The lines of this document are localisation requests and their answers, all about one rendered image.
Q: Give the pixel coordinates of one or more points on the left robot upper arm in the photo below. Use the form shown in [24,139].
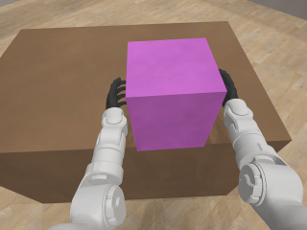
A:
[96,207]

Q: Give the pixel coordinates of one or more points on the carton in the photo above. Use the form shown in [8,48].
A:
[174,92]

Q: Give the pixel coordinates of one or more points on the right robot upper arm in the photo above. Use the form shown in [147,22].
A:
[275,193]

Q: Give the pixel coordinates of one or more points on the robot right forearm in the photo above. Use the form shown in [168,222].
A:
[246,138]

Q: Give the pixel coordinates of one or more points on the robot right hand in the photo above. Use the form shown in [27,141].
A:
[229,85]

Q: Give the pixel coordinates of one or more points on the robot left forearm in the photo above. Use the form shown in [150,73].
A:
[107,160]

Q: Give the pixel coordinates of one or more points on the pedestal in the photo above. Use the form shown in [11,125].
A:
[54,84]

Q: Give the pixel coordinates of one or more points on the robot left hand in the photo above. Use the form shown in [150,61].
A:
[113,97]

